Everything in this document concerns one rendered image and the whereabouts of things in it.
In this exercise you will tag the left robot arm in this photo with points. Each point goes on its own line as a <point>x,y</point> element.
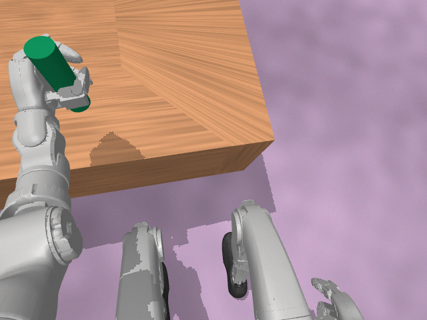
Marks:
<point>38,234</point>

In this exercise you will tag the right robot foot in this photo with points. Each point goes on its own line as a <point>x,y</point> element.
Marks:
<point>237,291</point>

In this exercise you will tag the can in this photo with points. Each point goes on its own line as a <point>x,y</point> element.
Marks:
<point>47,58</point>

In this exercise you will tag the left robot hand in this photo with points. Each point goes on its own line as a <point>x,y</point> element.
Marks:
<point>31,90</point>

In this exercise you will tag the right robot hand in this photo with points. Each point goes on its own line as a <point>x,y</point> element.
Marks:
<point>342,308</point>

